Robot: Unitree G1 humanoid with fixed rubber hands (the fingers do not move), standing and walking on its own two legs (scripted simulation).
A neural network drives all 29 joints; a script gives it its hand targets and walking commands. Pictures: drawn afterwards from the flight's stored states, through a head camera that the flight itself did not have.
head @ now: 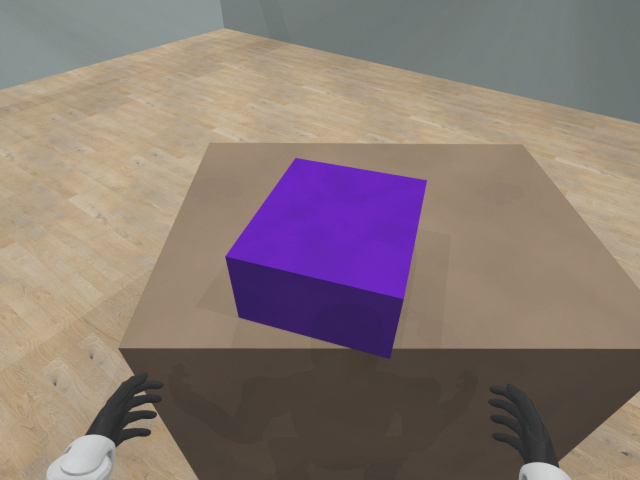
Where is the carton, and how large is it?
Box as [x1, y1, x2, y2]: [225, 158, 426, 358]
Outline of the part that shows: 295,158 225,256 239,317 389,358 404,295 426,180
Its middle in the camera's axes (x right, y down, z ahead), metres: +0.03 +0.02 +0.69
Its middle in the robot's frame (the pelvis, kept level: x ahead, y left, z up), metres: +0.49 +0.00 +0.01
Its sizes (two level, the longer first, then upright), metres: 0.295 0.260 0.146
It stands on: a pedestal, 0.68 m high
